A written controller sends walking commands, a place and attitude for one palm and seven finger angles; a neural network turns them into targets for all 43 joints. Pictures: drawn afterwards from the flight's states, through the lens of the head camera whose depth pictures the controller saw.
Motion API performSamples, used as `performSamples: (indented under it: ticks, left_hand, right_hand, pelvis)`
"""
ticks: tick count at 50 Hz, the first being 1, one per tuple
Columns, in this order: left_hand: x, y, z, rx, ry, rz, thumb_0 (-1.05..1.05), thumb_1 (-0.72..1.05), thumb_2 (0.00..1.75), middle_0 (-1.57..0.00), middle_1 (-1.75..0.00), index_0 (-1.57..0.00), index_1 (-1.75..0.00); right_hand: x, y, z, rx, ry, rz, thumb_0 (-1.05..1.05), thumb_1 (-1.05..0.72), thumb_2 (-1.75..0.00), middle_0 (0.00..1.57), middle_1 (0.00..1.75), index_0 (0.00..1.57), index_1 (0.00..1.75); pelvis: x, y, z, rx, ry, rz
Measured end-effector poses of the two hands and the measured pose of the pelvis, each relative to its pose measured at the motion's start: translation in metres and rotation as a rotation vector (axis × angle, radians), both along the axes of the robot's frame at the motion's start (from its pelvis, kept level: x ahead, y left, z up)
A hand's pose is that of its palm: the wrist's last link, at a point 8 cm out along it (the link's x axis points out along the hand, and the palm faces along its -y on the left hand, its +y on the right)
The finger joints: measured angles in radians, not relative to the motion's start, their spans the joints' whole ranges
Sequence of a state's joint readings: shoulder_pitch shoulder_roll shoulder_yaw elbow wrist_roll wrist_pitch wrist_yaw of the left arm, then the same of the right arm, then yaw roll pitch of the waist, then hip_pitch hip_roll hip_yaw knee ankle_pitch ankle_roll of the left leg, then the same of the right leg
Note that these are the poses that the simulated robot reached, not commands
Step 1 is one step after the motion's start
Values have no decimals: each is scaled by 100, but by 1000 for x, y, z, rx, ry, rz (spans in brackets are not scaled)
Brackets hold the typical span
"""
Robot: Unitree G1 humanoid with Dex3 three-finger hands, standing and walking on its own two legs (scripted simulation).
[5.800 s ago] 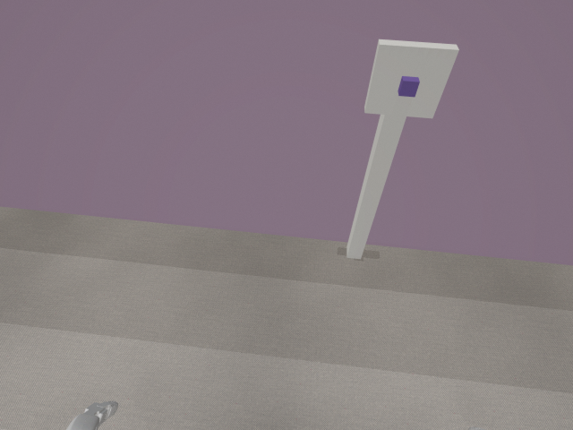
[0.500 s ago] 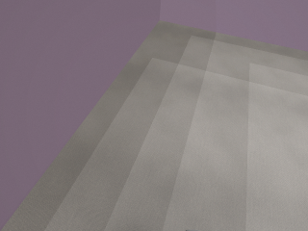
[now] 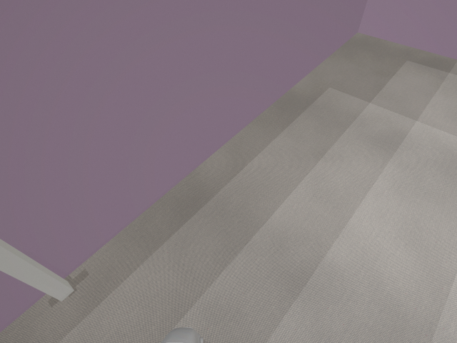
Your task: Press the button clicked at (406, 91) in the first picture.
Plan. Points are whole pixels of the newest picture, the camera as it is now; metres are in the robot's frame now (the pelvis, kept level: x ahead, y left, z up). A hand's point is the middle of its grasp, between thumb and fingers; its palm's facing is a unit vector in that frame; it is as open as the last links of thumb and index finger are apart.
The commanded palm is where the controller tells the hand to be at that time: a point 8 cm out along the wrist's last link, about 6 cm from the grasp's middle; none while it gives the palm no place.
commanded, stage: turn to face it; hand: left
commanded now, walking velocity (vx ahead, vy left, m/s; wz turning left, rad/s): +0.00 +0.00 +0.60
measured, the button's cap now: out of the picture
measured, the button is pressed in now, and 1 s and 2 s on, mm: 0 0 0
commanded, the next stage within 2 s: take the last steps up to it in 1.50 s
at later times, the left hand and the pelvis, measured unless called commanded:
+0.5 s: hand out of the picture +0.02 +0.29 -0.16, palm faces +0.30 -0.92 -0.26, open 7.4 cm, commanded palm none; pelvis -0.03 +0.05 +0.00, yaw +16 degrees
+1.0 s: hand out of the picture -0.09 +0.21 -0.16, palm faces +0.57 -0.78 -0.26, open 7.4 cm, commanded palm none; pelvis -0.04 +0.01 +0.00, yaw +35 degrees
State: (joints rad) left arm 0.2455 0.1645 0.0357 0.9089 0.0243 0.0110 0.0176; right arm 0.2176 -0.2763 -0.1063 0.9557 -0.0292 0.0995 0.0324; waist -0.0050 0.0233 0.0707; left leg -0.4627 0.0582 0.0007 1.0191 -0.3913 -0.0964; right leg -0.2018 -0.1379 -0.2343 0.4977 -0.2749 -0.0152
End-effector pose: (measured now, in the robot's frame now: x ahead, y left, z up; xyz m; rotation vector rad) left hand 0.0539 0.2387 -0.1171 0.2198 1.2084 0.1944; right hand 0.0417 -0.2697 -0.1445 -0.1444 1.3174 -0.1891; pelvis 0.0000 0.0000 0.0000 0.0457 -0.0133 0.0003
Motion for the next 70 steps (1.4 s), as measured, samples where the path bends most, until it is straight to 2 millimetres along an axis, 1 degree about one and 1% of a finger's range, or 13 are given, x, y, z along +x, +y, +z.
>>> performSamples:
  ticks: [9, 12, 16, 22, 29, 33, 40, 46, 50, 55, 58, 64, 70]
  left_hand:
    - [-90, 56, -39, -41, 135, 189, 1, 91, 89, -20, -30, -20, -30]
    - [-104, 74, -43, -35, 164, 230, 1, 91, 89, -20, -30, -20, -30]
    - [-99, 87, -34, -32, 114, 258, 1, 91, 89, -20, -30, -20, -30]
    - [-72, 93, -17, -12, -12, 270, 1, 91, 89, -20, -30, -20, -30]
    - [-42, 75, -2, 25, -122, 274, 1, 91, 89, -20, -30, -20, -30]
    - [-41, 56, 5, 59, -172, 290, 1, 91, 89, -20, -30, -20, -30]
    - [-87, 27, 15, 58, -130, 401, 1, 91, 89, -20, -30, -20, -30]
    - [-138, 12, 4, 25, -67, 517, 1, 91, 89, -20, -30, -20, -30]
    - [-182, 7, -9, -9, -7, 601, 1, 91, 89, -20, -30, -20, -30]
    - [-244, 11, -37, -57, 68, 712, 1, 91, 89, -20, -30, -20, -30]
    - [-273, 16, -48, -75, 120, 762, 1, 91, 89, -20, -30, -20, -30]
    - [-285, 28, -34, -77, 102, 795, 1, 91, 89, -20, -30, -20, -30]
    - [-273, 36, -21, -46, 26, 806, 1, 91, 89, -20, -30, -20, -30]
  right_hand:
    - [88, 58, 11, -57, -165, 226, 1, -91, -90, 19, 30, 20, 30]
    - [100, 78, 22, -64, -209, 275, 0, -91, -90, 19, 30, 20, 30]
    - [100, 93, 31, -70, -214, 307, 0, -90, -90, 20, 30, 20, 30]
    - [88, 100, 26, -43, -176, 332, 0, -90, -90, 20, 30, 20, 30]
    - [66, 81, 3, -1, -90, 338, 0, -90, -90, 20, 30, 20, 30]
    - [62, 62, -17, 23, -41, 352, 0, -90, -90, 20, 30, 20, 30]
    - [73, 50, -11, 31, 8, 437, 1, -90, -90, 20, 30, 20, 30]
    - [93, 61, -3, 4, 21, 535, 1, -91, -90, 19, 30, 20, 30]
    - [115, 88, 3, -17, -10, 624, 1, -91, -90, 19, 30, 20, 30]
    - [142, 144, 10, -38, -123, 749, 1, -91, -90, 19, 30, 20, 30]
    - [148, 175, 17, -33, -191, 801, 0, -91, -90, 19, 30, 20, 30]
    - [136, 207, 32, -10, -227, 842, 0, -90, -90, 20, 30, 20, 30]
    - [112, 212, 25, 32, -180, 852, 0, -90, -90, 20, 30, 20, 30]
  pelvis:
    - [-14, 39, -19, -38, 24, 119]
    - [-18, 46, -17, -40, 17, 141]
    - [-21, 52, -8, -64, 11, 184]
    - [-25, 53, -3, -65, 8, 247]
    - [-26, 34, -8, -49, 15, 324]
    - [-26, 16, -15, -44, 12, 376]
    - [-26, 4, -3, -8, -10, 484]
    - [-30, 5, -1, -5, -15, 568]
    - [-38, 12, -4, -15, -12, 617]
    - [-53, 33, -18, -50, -9, 675]
    - [-61, 42, -21, -46, -12, 691]
    - [-71, 52, -6, -71, -24, 724]
    - [-75, 52, -1, -64, -27, 760]
